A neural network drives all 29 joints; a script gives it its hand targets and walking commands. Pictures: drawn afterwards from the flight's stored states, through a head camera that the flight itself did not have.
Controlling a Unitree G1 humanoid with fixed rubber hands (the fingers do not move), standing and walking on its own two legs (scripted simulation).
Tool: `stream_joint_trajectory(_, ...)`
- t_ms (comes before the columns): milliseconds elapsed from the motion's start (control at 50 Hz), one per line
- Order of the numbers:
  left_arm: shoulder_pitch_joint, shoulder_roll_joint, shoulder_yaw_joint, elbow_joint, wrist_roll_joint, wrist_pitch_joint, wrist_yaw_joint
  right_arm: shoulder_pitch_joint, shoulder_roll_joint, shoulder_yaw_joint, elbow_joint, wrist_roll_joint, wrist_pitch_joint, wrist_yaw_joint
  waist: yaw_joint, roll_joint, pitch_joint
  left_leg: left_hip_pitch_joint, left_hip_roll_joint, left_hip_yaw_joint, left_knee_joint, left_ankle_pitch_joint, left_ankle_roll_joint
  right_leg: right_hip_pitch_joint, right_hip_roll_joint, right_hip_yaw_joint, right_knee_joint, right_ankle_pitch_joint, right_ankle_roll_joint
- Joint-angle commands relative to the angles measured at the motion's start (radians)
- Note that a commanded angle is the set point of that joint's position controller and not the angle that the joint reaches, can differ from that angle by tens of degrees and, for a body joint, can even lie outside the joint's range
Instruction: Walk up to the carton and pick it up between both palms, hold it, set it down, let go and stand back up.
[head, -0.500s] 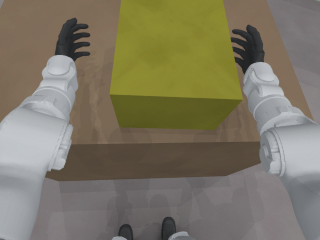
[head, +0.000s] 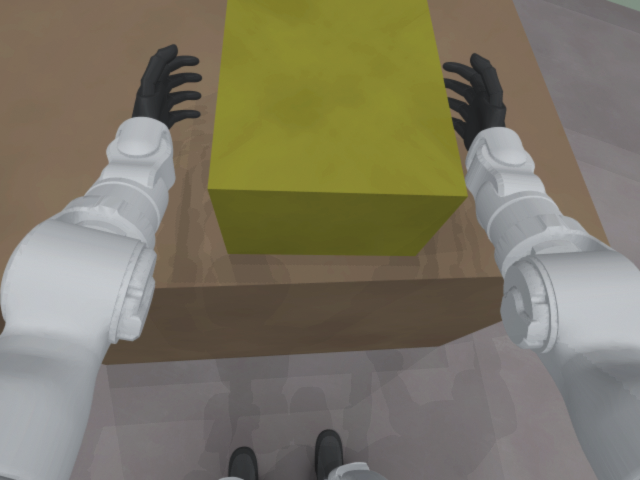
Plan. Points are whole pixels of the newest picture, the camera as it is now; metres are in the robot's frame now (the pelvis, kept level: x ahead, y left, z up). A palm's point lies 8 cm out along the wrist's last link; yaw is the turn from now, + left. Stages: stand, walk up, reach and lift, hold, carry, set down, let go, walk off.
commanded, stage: reach and lift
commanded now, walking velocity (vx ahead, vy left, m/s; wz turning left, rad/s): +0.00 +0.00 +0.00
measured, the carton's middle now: (327, 126) +0.55 -0.03 +0.02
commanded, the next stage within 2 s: none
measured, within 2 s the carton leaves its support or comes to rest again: neither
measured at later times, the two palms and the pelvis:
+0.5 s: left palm (164, 103) +0.53 +0.16 +0.08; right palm (470, 126) +0.51 -0.20 +0.08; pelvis +0.02 +0.00 +0.01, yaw -1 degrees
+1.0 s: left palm (167, 114) +0.53 +0.15 +0.07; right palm (468, 144) +0.49 -0.19 +0.07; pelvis +0.02 +0.01 +0.02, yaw +1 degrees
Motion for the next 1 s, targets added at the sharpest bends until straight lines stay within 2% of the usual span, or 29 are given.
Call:
stream_joint_trajectory(0,-0.499,0.124,0.051,-0.118,0.019,-0.047,0.005,-0.4,-0.082,-0.022,-0.188,-0.055,-0.017,-0.004,0.036,0.042,-0.837,0.24,-0.011,0.036,-0.018,0.258,-0.031,0.692,-0.039,0.017,0.089,0.46,0.069)
stream_joint_trajectory(80,-0.488,0.148,0.094,-0.117,0.039,-0.049,0.008,-0.389,-0.064,-0.033,-0.225,-0.082,-0.008,-0.024,0.043,0.014,-0.839,0.188,-0.02,0.042,-0.047,0.23,-0.017,0.775,-0.044,0.024,0.101,0.485,0.077)
stream_joint_trajectory(120,-0.481,0.137,0.091,-0.099,0.038,-0.045,0.009,-0.389,-0.047,-0.036,-0.224,-0.085,-0.001,-0.028,0.036,0.001,-0.815,0.189,-0.019,0.045,-0.055,0.221,-0.012,0.777,-0.043,0.025,0.095,0.473,0.08)
stream_joint_trajectory(220,-0.473,0.078,0.086,-0.109,0.044,-0.042,0.008,-0.379,-0.029,-0.045,-0.206,-0.093,-0.008,-0.025,0.029,0.038,-0.798,0.328,-0.008,0.029,-0.03,0.36,-0.035,0.688,-0.029,0.003,0.078,0.498,0.064)
stream_joint_trajectory(340,-0.457,0.025,0.128,-0.123,0.115,-0.045,0.009,-0.363,-0.016,-0.098,-0.193,-0.145,-0.038,-0.021,0.025,0.087,-0.765,0.471,0.007,0.02,0.014,0.495,-0.057,0.57,-0.021,-0.014,0.045,0.507,0.053)
stream_joint_trajectory(440,-0.443,-0.013,0.188,-0.143,0.162,-0.051,0.01,-0.357,0.048,-0.118,-0.203,-0.181,-0.04,-0.024,0.024,0.06,-0.752,0.424,-0.001,0.027,-0.002,0.477,-0.047,0.648,-0.031,-0.002,0.052,0.566,0.057)
stream_joint_trajectory(500,-0.434,-0.064,0.232,-0.153,0.216,-0.061,-0.012,-0.344,0.125,-0.153,-0.218,-0.239,-0.043,-0.005,0.017,0.059,-0.73,0.368,-0.01,0.033,-0.03,0.442,-0.038,0.733,-0.042,0.006,0.059,0.61,0.063)
stream_joint_trajectory(580,-0.431,-0.141,0.32,-0.171,0.318,-0.069,-0.046,-0.307,0.226,-0.248,-0.228,-0.369,-0.05,0.026,0.002,0.073,-0.678,0.417,-0.006,0.036,-0.063,0.443,-0.033,0.738,-0.05,-0.005,0.032,0.609,0.063)
stream_joint_trajectory(640,-0.396,-0.273,0.412,-0.163,0.423,-0.068,-0.081,-0.278,0.391,-0.326,-0.251,-0.506,-0.057,0.066,0.003,0.066,-0.601,0.466,-0.006,0.036,-0.09,0.417,-0.018,0.718,-0.055,-0.017,-0.009,0.565,0.064)
stream_joint_trajectory(680,-0.365,-0.373,0.446,-0.17,0.49,-0.063,-0.104,-0.233,0.485,-0.393,-0.256,-0.619,-0.061,0.097,-0.014,0.084,-0.566,0.483,-0.004,0.031,-0.115,0.384,-0.016,0.722,-0.062,-0.027,-0.024,0.55,0.061)
stream_joint_trajectory(720,-0.341,-0.452,0.454,-0.158,0.525,-0.05,-0.123,-0.208,0.576,-0.414,-0.265,-0.678,-0.05,0.128,-0.017,0.093,-0.521,0.513,-0.002,0.035,-0.126,0.359,-0.013,0.704,-0.062,-0.034,-0.039,0.518,0.059)
stream_joint_trajectory(800,-0.299,-0.542,0.479,-0.165,0.559,-0.011,-0.133,-0.174,0.65,-0.439,-0.284,-0.752,-0.033,0.167,-0.024,0.081,-0.494,0.6,0.008,0.03,-0.128,0.359,-0.001,0.631,-0.051,-0.051,-0.067,0.437,0.064)
stream_joint_trajectory(900,-0.27,-0.566,0.498,-0.207,0.585,0.02,-0.133,-0.129,0.684,-0.448,-0.29,-0.798,-0.021,0.182,-0.034,0.075,-0.466,0.62,0.01,0.035,-0.125,0.371,-0.004,0.643,-0.044,-0.06,-0.065,0.441,0.077)
stream_joint_trajectory(980,-0.257,-0.596,0.497,-0.243,0.59,0.037,-0.125,-0.112,0.698,-0.446,-0.274,-0.8,-0.031,0.183,-0.029,0.099,-0.443,0.73,0.022,0.027,-0.078,0.484,-0.006,0.529,-0.038,-0.079,-0.077,0.413,0.077)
